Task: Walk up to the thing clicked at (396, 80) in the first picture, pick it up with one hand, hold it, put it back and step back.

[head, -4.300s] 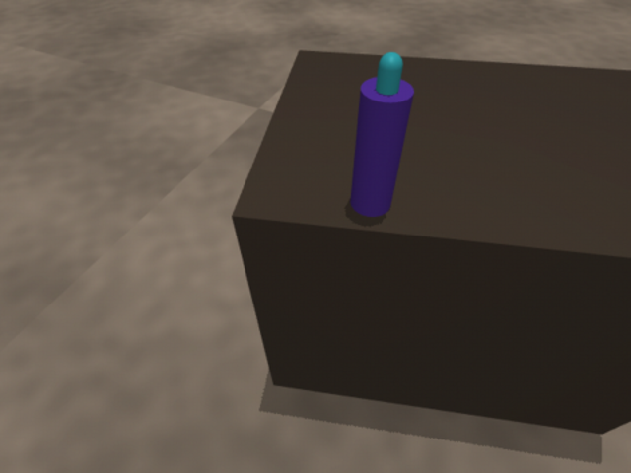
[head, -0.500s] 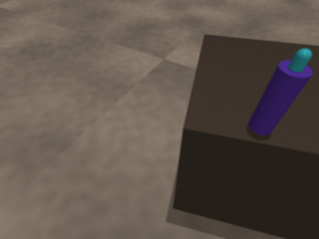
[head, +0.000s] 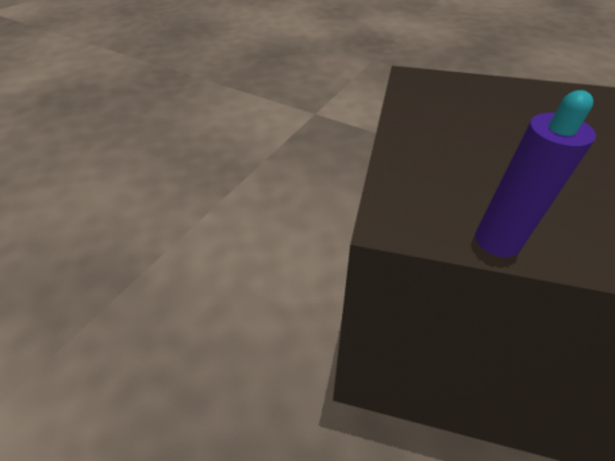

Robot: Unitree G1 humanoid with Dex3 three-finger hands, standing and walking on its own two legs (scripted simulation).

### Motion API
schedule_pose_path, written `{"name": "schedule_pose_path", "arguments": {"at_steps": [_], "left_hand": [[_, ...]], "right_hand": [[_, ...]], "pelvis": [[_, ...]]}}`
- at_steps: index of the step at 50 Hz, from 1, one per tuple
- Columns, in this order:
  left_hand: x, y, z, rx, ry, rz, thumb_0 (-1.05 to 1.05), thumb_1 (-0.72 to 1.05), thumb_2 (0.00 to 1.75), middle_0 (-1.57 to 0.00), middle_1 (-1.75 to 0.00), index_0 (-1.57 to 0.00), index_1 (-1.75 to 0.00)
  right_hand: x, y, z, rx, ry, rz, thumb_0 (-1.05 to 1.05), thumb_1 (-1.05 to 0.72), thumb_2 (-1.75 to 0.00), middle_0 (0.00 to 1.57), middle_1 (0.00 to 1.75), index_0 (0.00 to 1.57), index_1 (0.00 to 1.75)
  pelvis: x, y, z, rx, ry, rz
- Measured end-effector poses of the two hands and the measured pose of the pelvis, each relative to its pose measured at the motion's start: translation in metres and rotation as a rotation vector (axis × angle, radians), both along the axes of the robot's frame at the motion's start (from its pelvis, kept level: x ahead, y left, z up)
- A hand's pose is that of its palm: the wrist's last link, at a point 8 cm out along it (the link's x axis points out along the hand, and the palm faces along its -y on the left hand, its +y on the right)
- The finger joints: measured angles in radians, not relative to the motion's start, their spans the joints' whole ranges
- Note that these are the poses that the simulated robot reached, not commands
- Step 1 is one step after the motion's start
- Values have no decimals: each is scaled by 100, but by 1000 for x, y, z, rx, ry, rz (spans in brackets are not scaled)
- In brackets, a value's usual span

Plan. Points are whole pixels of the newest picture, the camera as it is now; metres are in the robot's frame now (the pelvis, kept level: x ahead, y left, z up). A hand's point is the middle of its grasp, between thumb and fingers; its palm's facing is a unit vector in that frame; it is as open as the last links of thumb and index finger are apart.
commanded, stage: stand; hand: right
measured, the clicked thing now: (532, 180) +0.44 -0.28 +0.14
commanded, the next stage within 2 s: rise first in 0.92 s
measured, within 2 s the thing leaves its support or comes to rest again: neither
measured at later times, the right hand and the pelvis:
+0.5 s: hand out of the picture +0.07 -0.25 -0.16, palm faces -0.02 +0.94 -0.33, open 7.4 cm; pelvis +0.01 -0.01 +0.00, yaw +0 degrees
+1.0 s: hand out of the picture +0.07 -0.25 -0.16, palm faces -0.02 +0.94 -0.33, open 7.4 cm; pelvis +0.00 +0.00 +0.00, yaw +0 degrees
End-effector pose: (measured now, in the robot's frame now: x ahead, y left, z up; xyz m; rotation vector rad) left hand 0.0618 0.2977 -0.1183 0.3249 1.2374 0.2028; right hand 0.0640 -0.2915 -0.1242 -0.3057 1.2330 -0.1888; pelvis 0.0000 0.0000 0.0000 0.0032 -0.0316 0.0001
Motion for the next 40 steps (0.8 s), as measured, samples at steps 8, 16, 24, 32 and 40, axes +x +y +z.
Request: {"name": "schedule_pose_path", "arguments": {"at_steps": [8, 16, 24, 32, 40], "left_hand": [[-2, -1, 0, 2, 12, -1, 1, 90, 90, -20, -30, -21, -30], [3, -3, 1, 5, 9, -5, 1, 90, 90, -20, -30, -21, -30], [10, -6, 1, 6, -10, -12, 1, 90, 90, -20, -30, -21, -30], [12, -7, 0, 2, -14, -12, 1, 90, 90, -20, -30, -21, -30], [10, -5, 1, 3, -7, -10, 1, 90, 90, -20, -30, -21, -30]], "right_hand": [[-3, -2, -1, 1, 15, 2, 0, -90, -90, 20, 30, 20, 30], [-1, -5, -2, -1, 18, 2, 1, -90, -90, 20, 30, 20, 30], [5, -7, -1, -1, 1, 1, 0, -90, -90, 20, 30, 20, 30], [6, -7, 1, -7, -7, -1, 0, -90, -90, 20, 30, 20, 30], [3, -6, 1, -6, -4, -1, 0, -90, -90, 20, 30, 20, 30]], "pelvis": [[1, -2, 0, 0, 6, 0], [4, -4, 0, 0, 7, 0], [5, -5, 0, -2, 5, -1], [6, -5, 0, -3, 5, -4], [5, -4, 0, 0, 3, -7]]}}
